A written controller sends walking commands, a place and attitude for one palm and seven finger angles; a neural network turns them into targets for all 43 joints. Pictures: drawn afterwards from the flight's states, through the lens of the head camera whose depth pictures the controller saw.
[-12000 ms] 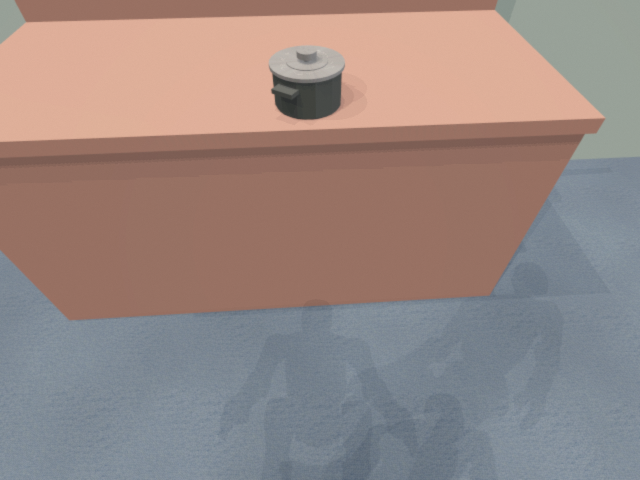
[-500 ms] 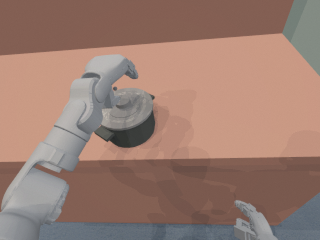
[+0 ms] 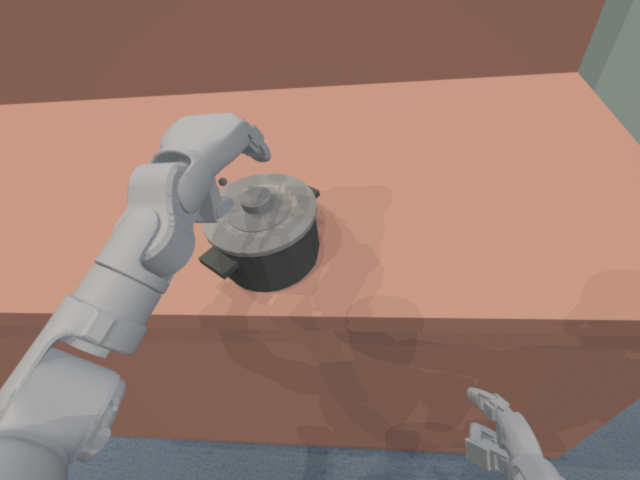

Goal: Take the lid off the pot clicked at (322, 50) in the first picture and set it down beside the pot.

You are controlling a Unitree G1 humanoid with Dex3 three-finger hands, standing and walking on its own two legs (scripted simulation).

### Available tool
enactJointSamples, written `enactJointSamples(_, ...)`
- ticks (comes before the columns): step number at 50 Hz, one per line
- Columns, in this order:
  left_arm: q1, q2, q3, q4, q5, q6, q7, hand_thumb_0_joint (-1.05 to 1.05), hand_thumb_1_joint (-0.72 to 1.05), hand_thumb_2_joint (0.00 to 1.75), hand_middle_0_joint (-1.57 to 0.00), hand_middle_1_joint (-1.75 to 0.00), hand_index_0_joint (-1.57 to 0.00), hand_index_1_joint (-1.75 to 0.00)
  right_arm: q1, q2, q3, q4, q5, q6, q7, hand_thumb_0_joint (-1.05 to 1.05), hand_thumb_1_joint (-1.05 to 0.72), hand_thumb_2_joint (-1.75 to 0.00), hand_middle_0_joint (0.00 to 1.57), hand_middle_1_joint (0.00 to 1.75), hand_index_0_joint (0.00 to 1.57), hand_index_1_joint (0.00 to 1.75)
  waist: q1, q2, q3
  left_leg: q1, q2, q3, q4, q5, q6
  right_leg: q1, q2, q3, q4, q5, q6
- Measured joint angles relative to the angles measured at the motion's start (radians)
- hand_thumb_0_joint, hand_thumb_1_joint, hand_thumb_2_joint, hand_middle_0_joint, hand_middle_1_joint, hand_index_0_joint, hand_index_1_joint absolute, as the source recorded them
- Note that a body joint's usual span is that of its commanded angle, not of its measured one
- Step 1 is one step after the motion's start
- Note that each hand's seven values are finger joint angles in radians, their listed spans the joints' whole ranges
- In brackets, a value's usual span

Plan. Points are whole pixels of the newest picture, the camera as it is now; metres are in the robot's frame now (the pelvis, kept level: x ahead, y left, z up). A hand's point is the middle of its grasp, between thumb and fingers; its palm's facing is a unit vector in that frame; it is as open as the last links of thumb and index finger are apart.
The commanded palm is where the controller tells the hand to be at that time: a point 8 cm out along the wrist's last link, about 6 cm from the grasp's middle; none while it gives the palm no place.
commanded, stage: move the open hand above the knob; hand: left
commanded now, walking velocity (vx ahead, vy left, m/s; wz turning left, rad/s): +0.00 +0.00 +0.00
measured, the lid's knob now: (256, 200) +0.46 +0.11 +0.12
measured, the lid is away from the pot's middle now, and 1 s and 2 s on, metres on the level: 0.00 0.00 0.00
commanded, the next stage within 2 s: lower the open fingers around the knob in 0.16 s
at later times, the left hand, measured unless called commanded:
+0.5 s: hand (236, 189) +0.41 +0.12 +0.18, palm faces -0.15 -0.06 -0.99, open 9.9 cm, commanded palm +0.38 +0.13 +0.24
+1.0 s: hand (239, 209) +0.41 +0.12 +0.15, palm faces -0.21 -0.08 -0.97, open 10.0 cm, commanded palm +0.39 +0.13 +0.20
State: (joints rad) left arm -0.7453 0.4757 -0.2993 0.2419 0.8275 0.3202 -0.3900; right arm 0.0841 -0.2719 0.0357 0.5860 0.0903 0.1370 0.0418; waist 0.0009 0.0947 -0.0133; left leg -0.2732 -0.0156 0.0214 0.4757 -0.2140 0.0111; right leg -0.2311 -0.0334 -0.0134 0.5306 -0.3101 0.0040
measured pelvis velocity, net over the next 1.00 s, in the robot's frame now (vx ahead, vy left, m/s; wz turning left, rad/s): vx -0.01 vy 0.00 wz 0.00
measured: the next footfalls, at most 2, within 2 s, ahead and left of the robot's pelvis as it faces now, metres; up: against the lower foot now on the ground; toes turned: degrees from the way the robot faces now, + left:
none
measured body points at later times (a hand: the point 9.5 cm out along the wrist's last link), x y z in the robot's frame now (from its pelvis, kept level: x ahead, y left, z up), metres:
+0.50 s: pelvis +0.00 +0.00 +0.00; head +0.00 -0.04 +0.45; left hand +0.41 +0.12 +0.24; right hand +0.18 -0.23 -0.11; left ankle +0.02 +0.12 -0.74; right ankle -0.02 -0.12 -0.74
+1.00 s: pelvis -0.01 +0.00 +0.00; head +0.00 -0.04 +0.45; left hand +0.41 +0.12 +0.20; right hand +0.18 -0.23 -0.11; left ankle +0.02 +0.12 -0.74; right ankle -0.02 -0.12 -0.74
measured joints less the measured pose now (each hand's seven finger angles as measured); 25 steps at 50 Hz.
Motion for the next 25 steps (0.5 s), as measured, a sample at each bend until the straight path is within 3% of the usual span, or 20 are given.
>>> enactJointSamples(11,-0.041,-0.021,-0.040,0.031,0.001,0.008,0.000,0.00,-0.33,1.57,-0.88,-0.08,-0.87,-0.08,0.001,0.005,0.002,0.011,0.001,0.002,-0.001,0.02,-0.91,-0.90,0.20,0.30,0.20,0.30,0.002,0.001,0.002,-0.010,-0.006,-0.010,0.008,0.003,0.003,-0.004,-0.005,-0.010,0.003,0.002,0.002)
enactJointSamples(25,-0.011,-0.033,-0.014,0.053,-0.006,-0.005,-0.007,0.00,-0.33,1.57,-0.87,-0.08,-0.87,-0.08,0.043,0.000,-0.006,0.003,-0.003,0.006,0.003,0.02,-0.91,-0.90,0.20,0.30,0.20,0.30,-0.018,0.004,0.002,0.000,-0.002,0.005,-0.002,0.004,0.004,-0.002,-0.002,0.005,-0.002,0.006,0.003)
